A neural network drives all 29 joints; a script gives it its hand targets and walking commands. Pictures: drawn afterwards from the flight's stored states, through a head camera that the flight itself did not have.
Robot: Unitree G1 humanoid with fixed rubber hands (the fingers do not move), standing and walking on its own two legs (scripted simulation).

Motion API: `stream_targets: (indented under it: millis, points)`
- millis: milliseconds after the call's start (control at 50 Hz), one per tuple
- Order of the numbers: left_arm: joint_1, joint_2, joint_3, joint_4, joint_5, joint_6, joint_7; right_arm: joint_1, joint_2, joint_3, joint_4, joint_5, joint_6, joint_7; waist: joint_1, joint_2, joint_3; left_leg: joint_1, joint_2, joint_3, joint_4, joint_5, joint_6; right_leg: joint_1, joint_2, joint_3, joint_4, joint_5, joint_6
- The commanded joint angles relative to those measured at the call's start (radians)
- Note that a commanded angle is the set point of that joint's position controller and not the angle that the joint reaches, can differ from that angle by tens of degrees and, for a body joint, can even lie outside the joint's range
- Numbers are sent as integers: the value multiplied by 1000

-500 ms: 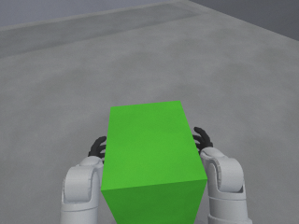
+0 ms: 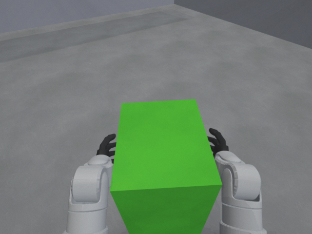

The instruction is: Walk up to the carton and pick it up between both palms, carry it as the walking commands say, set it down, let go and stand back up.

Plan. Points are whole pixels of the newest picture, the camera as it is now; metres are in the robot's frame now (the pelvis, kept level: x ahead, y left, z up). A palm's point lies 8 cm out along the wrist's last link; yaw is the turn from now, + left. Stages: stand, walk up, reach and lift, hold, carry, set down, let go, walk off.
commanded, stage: carry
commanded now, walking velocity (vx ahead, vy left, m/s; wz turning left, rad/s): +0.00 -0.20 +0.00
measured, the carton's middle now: (162, 173) +0.28 -0.03 +0.04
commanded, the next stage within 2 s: none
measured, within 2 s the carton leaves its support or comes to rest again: neither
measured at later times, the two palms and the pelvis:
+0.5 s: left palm (136, 216) +0.16 +0.04 +0.10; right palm (278, 213) +0.14 -0.23 +0.10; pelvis -0.13 -0.07 +0.01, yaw +0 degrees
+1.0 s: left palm out of the picture +0.07 -0.07 +0.09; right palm out of the picture +0.06 -0.34 +0.09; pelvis -0.21 -0.19 +0.01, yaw +0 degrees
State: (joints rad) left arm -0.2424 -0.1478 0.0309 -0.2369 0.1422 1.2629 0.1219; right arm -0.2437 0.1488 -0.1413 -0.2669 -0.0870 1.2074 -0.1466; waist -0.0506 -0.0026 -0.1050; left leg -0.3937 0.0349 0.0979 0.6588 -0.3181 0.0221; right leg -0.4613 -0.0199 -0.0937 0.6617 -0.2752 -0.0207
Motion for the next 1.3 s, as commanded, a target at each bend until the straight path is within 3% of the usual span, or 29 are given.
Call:
stream_targets:
  millis: [0,20,80,220,260,280,300,360,460,480,520,540,580,620,700,760,780,800,820,860,1020,1040,1060,1080,1100,1120,1140,1220,1280]
  points:
    - [-441,-980,-589,-71,-393,-44,-241,-460,995,729,-4,425,34,314,36,175,-169,96,431,-489,-371,242,175,-88,-48,114,325,-196,43]
    - [-495,-1003,-613,-90,-425,-48,-250,-498,1011,726,-27,421,31,312,38,93,-155,44,370,-420,-386,154,134,-62,-50,103,350,-122,43]
    - [-553,-1026,-643,-135,-478,-52,-256,-512,1015,712,-49,414,19,296,49,163,-189,70,265,-235,-399,-65,59,-59,-36,59,307,-83,70]
    - [-491,-978,-632,-47,-487,-26,-255,-371,979,671,35,341,35,267,30,208,-242,146,258,-214,-356,-86,18,173,47,-39,-228,-99,30]
    - [-492,-984,-631,-28,-486,-32,-256,-387,981,688,33,335,31,271,27,34,-253,43,156,-98,-169,22,-65,319,-68,120,-395,-142,-6]
    - [-513,-987,-639,-43,-476,-42,-257,-434,977,712,-6,350,29,277,32,-193,-230,-126,38,40,-28,-58,-109,305,-234,316,-401,-217,-83]
    - [-510,-1015,-628,-63,-460,-52,-260,-503,1004,746,-58,379,30,285,49,-279,-197,-82,28,31,191,-176,-78,97,-273,312,-458,-346,-157]
    - [-513,-1016,-598,-115,-441,-53,-261,-536,1038,762,-61,415,23,290,47,-116,-149,-142,15,-25,444,-128,-61,121,-203,151,-397,-51,-147]
    - [-389,-973,-572,-73,-377,-48,-228,-508,998,773,-81,445,39,292,41,-97,-266,20,3,37,-95,-29,-14,270,-176,95,-129,321,-146]
    - [-363,-963,-573,-59,-368,-46,-225,-481,989,766,-67,432,42,296,33,-60,-285,151,56,-15,-256,133,-7,207,-169,91,-80,316,-117]
    - [-349,-971,-586,-32,-371,-46,-222,-454,963,740,-24,426,37,301,60,251,-250,381,498,-537,-297,577,107,-150,-33,57,94,-151,19]
    - [-437,-961,-596,-99,-404,-49,-228,-419,982,730,9,410,25,300,36,289,-251,320,509,-539,-279,583,222,-160,-46,122,259,-245,27]
    - [-497,-1008,-637,-128,-447,-58,-241,-480,1016,741,-59,418,21,300,35,100,-217,221,398,-401,-315,421,153,-132,-52,107,314,-152,33]
    - [-532,-1028,-658,-181,-480,-62,-247,-485,1023,739,-92,414,9,289,37,145,-228,192,327,-252,-320,299,109,-93,-56,73,247,-104,50]
    - [-512,-976,-658,-183,-500,-53,-247,-409,992,712,-80,380,11,263,29,212,-281,231,293,-182,-258,335,86,39,0,3,2,-145,60]
    - [-440,-960,-643,-110,-492,-45,-252,-346,965,702,-40,340,21,255,36,100,-318,156,214,-98,-86,321,-4,277,-17,20,-297,18,33]
    - [-437,-953,-639,-95,-489,-45,-256,-343,964,708,-34,331,22,256,32,-53,-302,-8,140,-48,14,158,-54,355,-150,185,-310,115,-14]
    - [-447,-970,-637,-86,-476,-52,-260,-386,974,738,-62,347,26,261,45,-288,-276,-178,14,69,163,-257,-89,335,-287,337,-350,147,-125]
    - [-462,-988,-620,-88,-468,-57,-262,-457,989,760,-86,367,28,266,57,-307,-254,-163,19,-11,373,-335,-61,224,-317,355,-377,108,-196]
    - [-492,-1003,-614,-139,-468,-58,-266,-465,1022,759,-61,384,21,269,56,-119,-226,-219,25,-60,481,-232,-53,283,-245,208,-333,168,-181]
    - [-358,-958,-585,-78,-388,-52,-232,-448,975,763,-72,426,35,282,43,-82,-303,88,7,34,-161,-8,-12,280,-191,125,-180,299,-161]
    - [-352,-951,-591,-66,-385,-52,-229,-438,970,754,-49,418,36,287,37,-37,-303,237,94,-45,-289,122,3,166,-175,112,-144,259,-116]
    - [-381,-957,-606,-67,-395,-53,-229,-429,957,738,-32,414,30,291,35,157,-275,358,334,-346,-354,210,67,-42,-98,73,-22,100,-36]
    - [-418,-956,-612,-101,-411,-54,-234,-399,965,736,-10,412,18,292,43,295,-211,333,531,-552,-362,388,200,-188,-14,56,108,-193,34]
    - [-496,-977,-631,-149,-444,-59,-240,-419,993,718,-8,406,10,290,33,248,-190,243,519,-525,-340,412,248,-150,-79,167,286,-181,17]
    - [-497,-1001,-647,-156,-454,-63,-244,-442,1012,741,-57,413,13,292,29,105,-175,217,435,-411,-331,445,200,-134,-52,120,300,-144,26]
    - [-516,-1010,-653,-161,-470,-64,-247,-468,1015,741,-70,419,12,292,37,72,-175,223,391,-319,-317,434,153,-133,-58,116,264,-113,37]
    - [-517,-985,-664,-191,-497,-56,-251,-420,995,719,-85,391,9,265,29,219,-241,271,300,-161,-209,611,89,-8,-6,15,48,-129,68]
    - [-444,-959,-657,-142,-494,-47,-252,-361,960,703,-60,355,17,251,36,175,-283,289,250,-103,-89,554,21,150,29,-45,-253,33,55]
